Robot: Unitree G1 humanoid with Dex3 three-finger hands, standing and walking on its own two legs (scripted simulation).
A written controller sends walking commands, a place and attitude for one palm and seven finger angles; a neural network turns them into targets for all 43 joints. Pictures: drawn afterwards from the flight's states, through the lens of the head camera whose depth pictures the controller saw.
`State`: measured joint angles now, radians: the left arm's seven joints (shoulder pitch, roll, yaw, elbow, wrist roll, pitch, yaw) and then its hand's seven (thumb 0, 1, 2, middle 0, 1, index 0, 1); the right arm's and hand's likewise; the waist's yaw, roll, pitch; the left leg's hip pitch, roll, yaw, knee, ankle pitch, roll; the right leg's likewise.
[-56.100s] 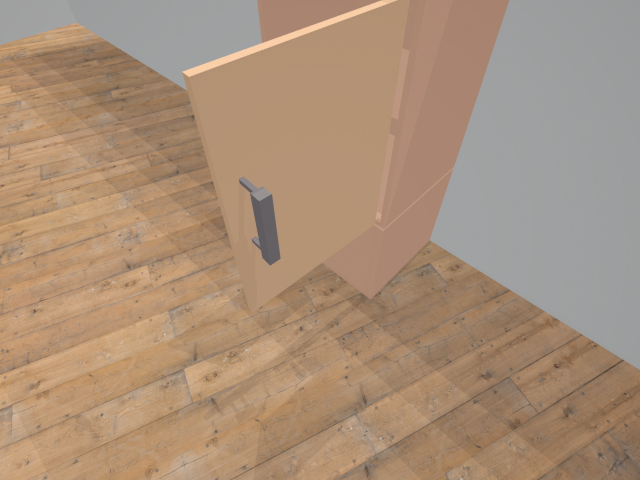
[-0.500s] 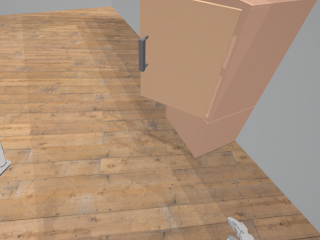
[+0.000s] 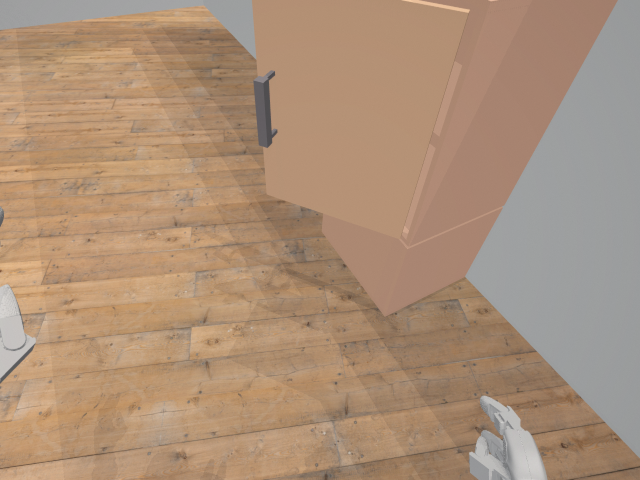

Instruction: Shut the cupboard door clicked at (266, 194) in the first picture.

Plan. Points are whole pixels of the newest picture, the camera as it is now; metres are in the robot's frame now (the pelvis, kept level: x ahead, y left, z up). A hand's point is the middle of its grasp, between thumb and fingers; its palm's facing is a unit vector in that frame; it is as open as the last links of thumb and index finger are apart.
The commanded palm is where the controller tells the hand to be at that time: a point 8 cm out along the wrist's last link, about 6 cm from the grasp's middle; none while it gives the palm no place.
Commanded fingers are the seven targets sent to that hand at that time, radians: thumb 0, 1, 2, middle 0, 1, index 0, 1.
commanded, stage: let the arm hang, fingers relaxed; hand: left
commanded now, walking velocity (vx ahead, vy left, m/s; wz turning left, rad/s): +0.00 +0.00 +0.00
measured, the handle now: (268, 109) +0.92 +0.14 -0.03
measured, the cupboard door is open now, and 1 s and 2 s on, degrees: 38 38 38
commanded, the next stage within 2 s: look to check the result in 1.18 s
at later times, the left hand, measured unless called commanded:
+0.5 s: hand out of the picture -0.04 +0.21 -0.17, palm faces +0.07 -0.98 -0.18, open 6.9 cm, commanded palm none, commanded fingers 0.00 0.90 0.90 -0.20 -0.30 -0.20 -0.30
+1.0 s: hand out of the picture -0.07 +0.19 -0.17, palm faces +0.04 -0.99 -0.14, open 7.4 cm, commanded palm none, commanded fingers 0.00 0.90 0.90 -0.20 -0.30 -0.20 -0.30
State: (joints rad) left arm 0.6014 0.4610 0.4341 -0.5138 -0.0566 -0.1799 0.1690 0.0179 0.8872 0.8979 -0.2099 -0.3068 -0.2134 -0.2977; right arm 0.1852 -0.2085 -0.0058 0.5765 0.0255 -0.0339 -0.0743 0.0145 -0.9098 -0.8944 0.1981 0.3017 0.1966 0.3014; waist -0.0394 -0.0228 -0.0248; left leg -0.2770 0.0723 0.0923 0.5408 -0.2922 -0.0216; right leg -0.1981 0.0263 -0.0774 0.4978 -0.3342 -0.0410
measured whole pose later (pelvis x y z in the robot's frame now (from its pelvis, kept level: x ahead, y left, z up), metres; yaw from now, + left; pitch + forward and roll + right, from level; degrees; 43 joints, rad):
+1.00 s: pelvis -0.04 +0.04 +0.01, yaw +0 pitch -1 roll +0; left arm 0.34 0.11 0.01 1.14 0.02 0.01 0.03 0.01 0.91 0.90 -0.20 -0.30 -0.20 -0.29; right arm 0.33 -0.10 -0.01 1.12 -0.01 0.01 -0.03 0.01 -0.91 -0.89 0.20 0.30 0.20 0.30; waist -0.01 -0.01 0.00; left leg -0.22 0.01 0.13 0.41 -0.18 0.05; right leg -0.17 -0.03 -0.05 0.41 -0.23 0.01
